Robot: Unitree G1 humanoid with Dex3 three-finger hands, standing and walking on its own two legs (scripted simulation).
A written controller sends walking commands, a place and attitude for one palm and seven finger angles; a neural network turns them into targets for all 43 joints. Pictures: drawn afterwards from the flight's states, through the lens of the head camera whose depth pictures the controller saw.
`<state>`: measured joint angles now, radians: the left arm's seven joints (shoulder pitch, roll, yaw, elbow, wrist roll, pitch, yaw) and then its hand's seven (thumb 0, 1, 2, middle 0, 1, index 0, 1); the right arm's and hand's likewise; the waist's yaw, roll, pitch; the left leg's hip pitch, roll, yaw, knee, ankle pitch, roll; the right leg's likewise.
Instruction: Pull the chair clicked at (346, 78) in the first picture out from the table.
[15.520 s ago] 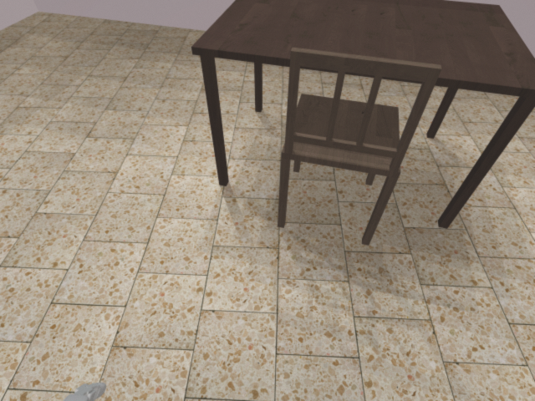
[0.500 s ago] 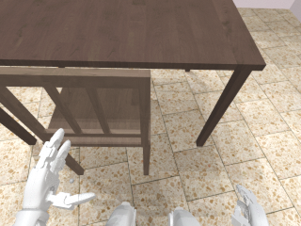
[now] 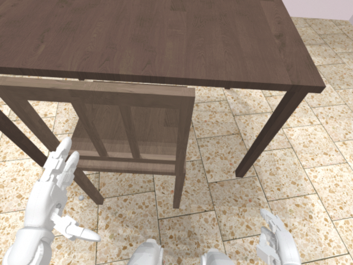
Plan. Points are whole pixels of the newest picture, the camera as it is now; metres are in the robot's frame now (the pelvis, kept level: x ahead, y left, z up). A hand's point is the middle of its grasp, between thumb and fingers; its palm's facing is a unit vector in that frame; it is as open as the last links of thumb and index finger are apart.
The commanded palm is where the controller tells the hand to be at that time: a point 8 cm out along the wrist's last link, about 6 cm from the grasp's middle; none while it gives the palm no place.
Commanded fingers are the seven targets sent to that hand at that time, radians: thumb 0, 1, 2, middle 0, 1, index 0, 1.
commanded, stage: raise the hand toward the chair's back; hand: left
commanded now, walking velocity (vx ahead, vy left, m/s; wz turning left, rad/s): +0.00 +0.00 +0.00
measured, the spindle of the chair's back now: (92, 131) +0.43 +0.26 -0.01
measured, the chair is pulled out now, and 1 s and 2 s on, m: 0.00 0.00 0.00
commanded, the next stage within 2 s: aim the fingers beside a spindle in 0.54 s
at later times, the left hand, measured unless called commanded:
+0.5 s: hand (85, 194) +0.25 +0.20 +0.05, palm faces +0.03 -1.00 -0.05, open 16.9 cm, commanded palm +0.22 +0.26 +0.05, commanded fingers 0.00 -0.50 0.30 -0.06 -0.08 -0.06 -0.08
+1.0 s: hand (102, 191) +0.26 +0.17 +0.03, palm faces +0.01 -1.00 -0.04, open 16.9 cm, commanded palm +0.24 +0.23 +0.04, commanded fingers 0.00 -0.50 0.30 -0.06 -0.08 -0.06 -0.08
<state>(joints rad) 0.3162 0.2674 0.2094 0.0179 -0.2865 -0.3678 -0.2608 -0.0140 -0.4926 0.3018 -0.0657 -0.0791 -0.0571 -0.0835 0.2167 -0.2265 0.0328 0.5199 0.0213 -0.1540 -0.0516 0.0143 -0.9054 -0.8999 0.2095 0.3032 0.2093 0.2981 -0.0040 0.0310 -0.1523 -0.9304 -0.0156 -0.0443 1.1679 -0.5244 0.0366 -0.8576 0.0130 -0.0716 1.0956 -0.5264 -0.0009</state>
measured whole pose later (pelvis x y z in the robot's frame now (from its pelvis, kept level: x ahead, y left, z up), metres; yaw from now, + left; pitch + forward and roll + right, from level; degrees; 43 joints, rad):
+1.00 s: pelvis +0.00 -0.01 -0.01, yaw +0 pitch +18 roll -3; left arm 0.26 0.24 0.17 0.06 -0.26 -0.38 -0.21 -0.02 -0.50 0.30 -0.07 -0.08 -0.06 -0.08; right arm 0.22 -0.25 0.02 0.52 0.02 -0.14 -0.05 0.01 -0.91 -0.90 0.21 0.30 0.21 0.30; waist -0.02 0.03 -0.16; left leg -0.98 -0.01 -0.04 1.20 -0.54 0.02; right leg -0.91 0.02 -0.07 1.14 -0.55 -0.02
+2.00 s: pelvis +0.00 -0.02 -0.03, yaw -1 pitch +22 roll -2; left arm 0.12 0.18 0.04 0.14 -0.17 -0.43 -0.08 -0.02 -0.50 0.30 -0.07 -0.08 -0.06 -0.08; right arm 0.19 -0.23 0.01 0.52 0.00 -0.06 -0.01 0.01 -0.91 -0.90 0.21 0.30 0.21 0.30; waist -0.03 0.03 -0.18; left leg -1.12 -0.01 -0.03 1.31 -0.57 0.02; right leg -1.07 0.02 -0.06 1.27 -0.59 -0.02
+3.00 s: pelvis +0.00 -0.01 -0.03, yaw -1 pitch +23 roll -3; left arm 0.04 0.17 0.02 0.18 -0.14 -0.42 -0.03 -0.02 -0.50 0.30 -0.06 -0.08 -0.06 -0.08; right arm 0.18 -0.23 0.02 0.53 0.00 -0.03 -0.01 0.01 -0.91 -0.90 0.21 0.30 0.21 0.30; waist -0.03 0.03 -0.18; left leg -1.14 -0.01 -0.03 1.32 -0.57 0.02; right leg -1.08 0.01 -0.06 1.27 -0.59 -0.02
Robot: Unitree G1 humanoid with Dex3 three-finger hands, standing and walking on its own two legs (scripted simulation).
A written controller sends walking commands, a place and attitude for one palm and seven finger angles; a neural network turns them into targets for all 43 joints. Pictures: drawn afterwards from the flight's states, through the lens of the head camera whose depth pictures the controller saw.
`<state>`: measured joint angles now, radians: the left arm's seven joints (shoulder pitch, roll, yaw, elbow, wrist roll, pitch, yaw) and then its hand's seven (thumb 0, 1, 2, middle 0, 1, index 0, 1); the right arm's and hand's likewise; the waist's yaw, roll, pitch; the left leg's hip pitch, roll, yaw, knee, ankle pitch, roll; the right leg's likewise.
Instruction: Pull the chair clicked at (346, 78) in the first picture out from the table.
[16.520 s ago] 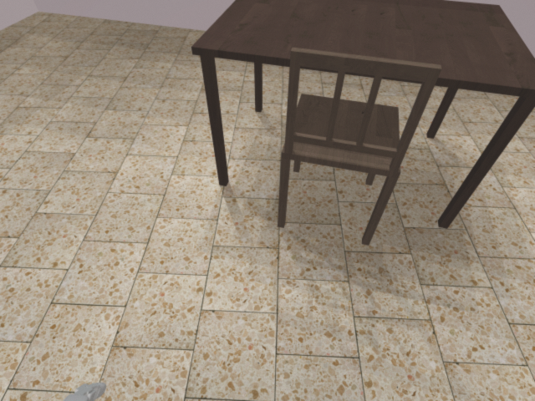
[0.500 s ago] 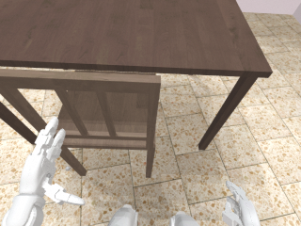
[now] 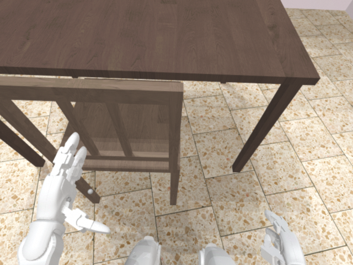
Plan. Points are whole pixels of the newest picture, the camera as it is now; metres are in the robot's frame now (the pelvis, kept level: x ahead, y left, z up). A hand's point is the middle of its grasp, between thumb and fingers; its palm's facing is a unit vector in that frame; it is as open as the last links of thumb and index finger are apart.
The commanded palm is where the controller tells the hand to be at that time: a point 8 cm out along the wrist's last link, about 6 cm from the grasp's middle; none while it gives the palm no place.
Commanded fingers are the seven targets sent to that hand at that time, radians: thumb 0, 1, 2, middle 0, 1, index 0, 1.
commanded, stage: aim the fingers beside a spindle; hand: left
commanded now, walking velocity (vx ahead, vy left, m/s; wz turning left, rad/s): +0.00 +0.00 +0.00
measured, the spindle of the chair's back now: (80, 130) +0.43 +0.27 -0.01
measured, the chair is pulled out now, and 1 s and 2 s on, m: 0.00 0.00 0.00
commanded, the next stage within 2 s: push the fingers through the gap in 1.64 s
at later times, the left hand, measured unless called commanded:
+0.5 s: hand (107, 188) +0.27 +0.16 +0.02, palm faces +0.00 -1.00 -0.03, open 17.0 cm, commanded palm +0.25 +0.22 +0.03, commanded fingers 0.00 -0.50 0.30 -0.06 -0.08 -0.06 -0.08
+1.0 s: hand (121, 183) +0.29 +0.14 +0.01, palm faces -0.02 -1.00 -0.02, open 16.9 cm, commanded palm +0.27 +0.19 +0.01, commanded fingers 0.00 -0.50 0.30 -0.06 -0.08 -0.06 -0.08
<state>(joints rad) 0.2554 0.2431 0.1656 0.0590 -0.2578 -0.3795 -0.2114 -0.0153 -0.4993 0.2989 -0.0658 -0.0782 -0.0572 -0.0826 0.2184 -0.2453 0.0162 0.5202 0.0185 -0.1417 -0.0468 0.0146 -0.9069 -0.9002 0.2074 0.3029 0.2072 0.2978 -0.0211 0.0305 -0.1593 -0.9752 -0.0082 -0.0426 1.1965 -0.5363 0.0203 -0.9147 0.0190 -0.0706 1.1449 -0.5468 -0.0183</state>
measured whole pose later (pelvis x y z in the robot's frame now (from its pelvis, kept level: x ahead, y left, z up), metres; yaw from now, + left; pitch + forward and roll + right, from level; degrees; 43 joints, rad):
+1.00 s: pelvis +0.00 +0.00 -0.03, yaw -1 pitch +22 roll -2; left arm 0.12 0.18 0.04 0.14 -0.17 -0.43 -0.08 -0.02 -0.50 0.30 -0.07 -0.08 -0.06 -0.08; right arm 0.19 -0.23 0.01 0.52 0.00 -0.06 -0.01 0.01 -0.91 -0.90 0.21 0.30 0.21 0.30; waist -0.03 0.03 -0.18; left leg -1.12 -0.01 -0.03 1.31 -0.57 0.02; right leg -1.07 0.02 -0.06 1.27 -0.59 -0.02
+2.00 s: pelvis -0.01 +0.00 -0.03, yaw -1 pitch +23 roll -3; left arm 0.04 0.17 0.02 0.18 -0.14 -0.42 -0.03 -0.02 -0.50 0.30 -0.06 -0.08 -0.06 -0.08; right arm 0.18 -0.23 0.02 0.53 0.00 -0.03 -0.01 0.01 -0.91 -0.90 0.21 0.30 0.21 0.30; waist -0.03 0.03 -0.18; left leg -1.14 -0.01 -0.03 1.32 -0.57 0.02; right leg -1.08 0.01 -0.06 1.27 -0.59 -0.02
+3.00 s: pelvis -0.02 +0.00 -0.02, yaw -2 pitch +23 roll -2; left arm -0.33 0.21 0.15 0.59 -0.14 -0.47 -0.04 -0.02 -0.50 0.30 -0.06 -0.08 -0.08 -0.10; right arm 0.26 -0.24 0.00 0.59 0.00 0.03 0.01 0.01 -0.91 -0.90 0.21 0.30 0.21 0.30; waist -0.08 0.03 -0.17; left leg -1.14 0.00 0.00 1.27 -0.53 0.02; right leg -1.10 0.03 -0.03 1.24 -0.54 -0.02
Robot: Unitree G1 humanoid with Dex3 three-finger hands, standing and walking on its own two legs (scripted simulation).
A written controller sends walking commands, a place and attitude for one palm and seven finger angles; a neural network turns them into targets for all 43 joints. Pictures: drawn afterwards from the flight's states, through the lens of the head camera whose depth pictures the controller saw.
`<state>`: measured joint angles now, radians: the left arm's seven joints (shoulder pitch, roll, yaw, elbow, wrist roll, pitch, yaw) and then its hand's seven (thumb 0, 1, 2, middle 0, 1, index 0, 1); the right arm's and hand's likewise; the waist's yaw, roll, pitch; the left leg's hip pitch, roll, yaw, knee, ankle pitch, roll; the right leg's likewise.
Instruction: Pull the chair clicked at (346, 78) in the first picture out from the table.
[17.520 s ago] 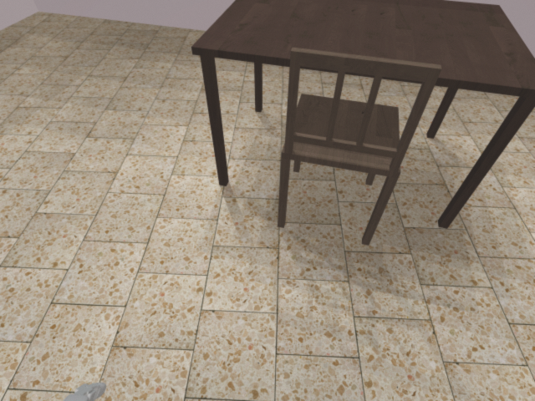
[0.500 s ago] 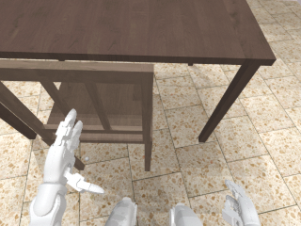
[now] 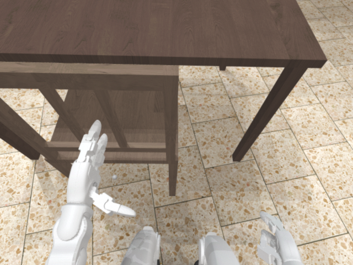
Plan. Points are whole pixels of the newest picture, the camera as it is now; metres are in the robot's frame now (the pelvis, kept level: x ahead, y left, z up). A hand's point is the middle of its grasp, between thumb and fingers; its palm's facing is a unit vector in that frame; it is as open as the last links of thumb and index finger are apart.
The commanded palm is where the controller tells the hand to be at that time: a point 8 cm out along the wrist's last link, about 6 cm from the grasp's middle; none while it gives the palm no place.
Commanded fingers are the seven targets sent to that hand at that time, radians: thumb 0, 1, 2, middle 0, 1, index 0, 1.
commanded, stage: aim the fingers beside a spindle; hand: left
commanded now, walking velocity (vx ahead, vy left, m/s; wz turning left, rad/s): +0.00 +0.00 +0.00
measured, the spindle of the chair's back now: (70, 120) +0.43 +0.28 +0.02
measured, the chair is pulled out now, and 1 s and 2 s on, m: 0.00 0.00 -0.06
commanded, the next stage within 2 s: push the fingers through the gap in 0.64 s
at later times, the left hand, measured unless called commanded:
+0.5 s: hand (112, 179) +0.29 +0.15 +0.03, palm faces +0.00 -1.00 -0.01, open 17.0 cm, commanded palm +0.27 +0.20 +0.03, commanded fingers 0.00 -0.50 0.30 -0.06 -0.08 -0.06 -0.08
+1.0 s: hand (118, 168) +0.31 +0.14 +0.03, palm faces -0.01 -1.00 -0.02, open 17.0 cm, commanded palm +0.30 +0.19 +0.03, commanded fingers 0.00 -0.50 0.30 -0.06 -0.08 -0.06 -0.08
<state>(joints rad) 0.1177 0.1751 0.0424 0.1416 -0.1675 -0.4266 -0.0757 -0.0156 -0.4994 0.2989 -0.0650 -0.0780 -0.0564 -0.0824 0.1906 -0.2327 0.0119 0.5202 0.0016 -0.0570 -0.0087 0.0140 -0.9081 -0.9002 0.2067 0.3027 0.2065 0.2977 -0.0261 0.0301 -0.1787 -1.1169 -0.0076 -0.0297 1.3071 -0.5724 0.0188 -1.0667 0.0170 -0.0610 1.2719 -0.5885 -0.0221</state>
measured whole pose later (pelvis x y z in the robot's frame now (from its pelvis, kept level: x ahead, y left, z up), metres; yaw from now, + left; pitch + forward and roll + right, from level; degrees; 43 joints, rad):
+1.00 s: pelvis +0.00 +0.01 +0.00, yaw +0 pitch +23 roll -3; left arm 0.04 0.17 0.02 0.18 -0.14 -0.42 -0.03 -0.02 -0.50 0.30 -0.06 -0.08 -0.06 -0.08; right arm 0.18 -0.23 0.02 0.53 0.00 -0.03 -0.01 0.01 -0.91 -0.90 0.21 0.30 0.21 0.30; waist -0.03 0.03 -0.18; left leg -1.14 -0.01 -0.03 1.32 -0.57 0.02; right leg -1.08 0.01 -0.06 1.27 -0.59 -0.02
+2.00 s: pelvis -0.01 +0.00 +0.00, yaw -1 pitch +23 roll -2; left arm -0.33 0.21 0.15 0.59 -0.14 -0.47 -0.04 -0.02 -0.50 0.30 -0.06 -0.08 -0.08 -0.10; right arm 0.26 -0.24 0.00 0.59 0.00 0.03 0.01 0.01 -0.91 -0.90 0.21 0.30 0.21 0.30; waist -0.08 0.03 -0.17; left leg -1.14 0.00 0.00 1.27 -0.53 0.02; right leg -1.10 0.03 -0.03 1.24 -0.54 -0.02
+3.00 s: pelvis +0.00 +0.00 +0.00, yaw +0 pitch +22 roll -2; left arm 0.09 0.19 0.08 0.21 -0.20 -0.46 -0.10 -0.02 -0.50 0.30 -0.06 -0.08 -0.06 -0.08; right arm 0.19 -0.24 0.00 0.54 0.01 -0.03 -0.01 0.01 -0.91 -0.90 0.21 0.30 0.21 0.30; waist -0.03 0.03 -0.18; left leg -1.11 0.00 -0.03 1.29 -0.56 0.01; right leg -1.06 0.02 -0.06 1.26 -0.58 -0.03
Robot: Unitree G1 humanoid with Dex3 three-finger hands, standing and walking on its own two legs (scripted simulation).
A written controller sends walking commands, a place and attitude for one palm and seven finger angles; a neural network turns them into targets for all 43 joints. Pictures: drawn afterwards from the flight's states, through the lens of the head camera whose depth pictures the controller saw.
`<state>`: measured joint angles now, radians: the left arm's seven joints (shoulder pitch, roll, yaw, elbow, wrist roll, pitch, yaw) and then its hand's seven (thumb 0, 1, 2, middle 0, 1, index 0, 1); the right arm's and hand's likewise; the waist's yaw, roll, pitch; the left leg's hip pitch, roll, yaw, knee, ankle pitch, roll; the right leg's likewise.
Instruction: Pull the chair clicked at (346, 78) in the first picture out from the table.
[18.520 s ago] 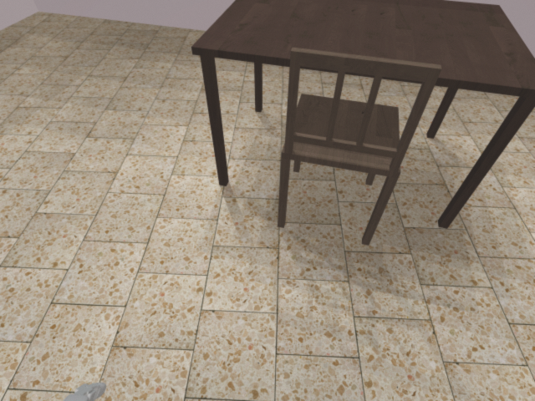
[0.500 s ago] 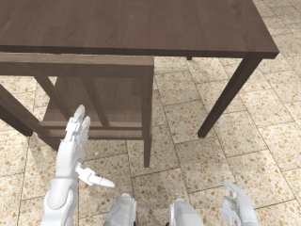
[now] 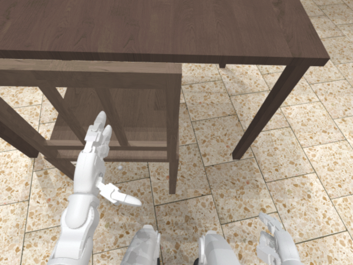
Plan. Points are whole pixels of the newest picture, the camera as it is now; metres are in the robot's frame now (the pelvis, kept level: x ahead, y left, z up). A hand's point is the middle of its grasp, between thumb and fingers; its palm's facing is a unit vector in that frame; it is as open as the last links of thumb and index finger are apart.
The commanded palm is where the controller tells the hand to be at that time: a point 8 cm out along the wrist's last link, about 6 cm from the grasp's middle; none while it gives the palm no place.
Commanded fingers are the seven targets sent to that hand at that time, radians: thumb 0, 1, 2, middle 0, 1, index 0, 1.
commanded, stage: push the fingers through the gap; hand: left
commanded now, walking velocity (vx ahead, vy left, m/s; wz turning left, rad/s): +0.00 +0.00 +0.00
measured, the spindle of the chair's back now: (70, 119) +0.43 +0.27 +0.02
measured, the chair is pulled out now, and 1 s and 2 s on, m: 0.00 -0.06 -0.06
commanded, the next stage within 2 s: aim the fingers beside a spindle in 0.66 s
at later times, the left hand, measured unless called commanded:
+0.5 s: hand (123, 151) +0.35 +0.13 +0.03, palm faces +0.01 -1.00 -0.04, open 16.6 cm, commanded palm +0.34 +0.18 +0.03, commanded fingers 0.00 -0.50 0.30 -0.06 -0.08 -0.06 -0.08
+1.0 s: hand (126, 135) +0.39 +0.13 +0.03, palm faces +0.02 -1.00 -0.03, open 16.8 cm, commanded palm +0.35 +0.19 +0.03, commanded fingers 0.00 -0.50 0.30 -0.06 -0.08 -0.06 -0.08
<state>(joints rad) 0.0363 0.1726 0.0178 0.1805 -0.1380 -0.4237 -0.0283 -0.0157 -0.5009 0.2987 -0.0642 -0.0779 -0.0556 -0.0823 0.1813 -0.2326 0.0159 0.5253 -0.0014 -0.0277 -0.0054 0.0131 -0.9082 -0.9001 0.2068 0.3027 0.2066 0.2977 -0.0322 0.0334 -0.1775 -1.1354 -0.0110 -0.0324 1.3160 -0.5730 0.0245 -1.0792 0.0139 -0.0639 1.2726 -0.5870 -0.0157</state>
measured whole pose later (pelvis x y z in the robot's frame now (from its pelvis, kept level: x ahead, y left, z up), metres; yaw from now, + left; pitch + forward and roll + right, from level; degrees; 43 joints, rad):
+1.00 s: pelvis -0.01 +0.00 +0.01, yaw -1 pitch +23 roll -2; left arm -0.33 0.21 0.15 0.59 -0.14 -0.47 -0.04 -0.02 -0.50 0.30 -0.06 -0.08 -0.08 -0.10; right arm 0.26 -0.24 0.00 0.59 0.00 0.03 0.01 0.01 -0.91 -0.90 0.21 0.30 0.21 0.30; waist -0.08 0.03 -0.17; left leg -1.14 0.00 0.00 1.27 -0.53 0.02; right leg -1.10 0.03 -0.03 1.24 -0.54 -0.02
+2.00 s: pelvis +0.00 -0.01 +0.00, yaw +0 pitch +22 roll -2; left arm 0.09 0.19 0.08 0.21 -0.20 -0.46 -0.10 -0.02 -0.50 0.30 -0.06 -0.08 -0.06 -0.08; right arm 0.19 -0.24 0.00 0.54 0.01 -0.03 -0.01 0.01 -0.91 -0.90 0.21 0.30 0.21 0.30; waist -0.03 0.03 -0.18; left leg -1.11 0.00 -0.03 1.29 -0.56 0.01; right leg -1.06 0.02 -0.06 1.26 -0.58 -0.03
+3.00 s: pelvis +0.00 +0.00 +0.00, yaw +0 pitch +22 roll -3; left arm 0.12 0.19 0.04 0.13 -0.16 -0.43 -0.04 -0.02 -0.50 0.30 -0.06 -0.08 -0.06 -0.08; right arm 0.18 -0.23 0.02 0.52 0.00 -0.03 -0.01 0.01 -0.91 -0.90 0.21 0.30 0.21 0.30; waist -0.03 0.04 -0.18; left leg -1.11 -0.01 -0.03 1.30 -0.57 0.02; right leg -1.06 0.02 -0.06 1.25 -0.59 -0.02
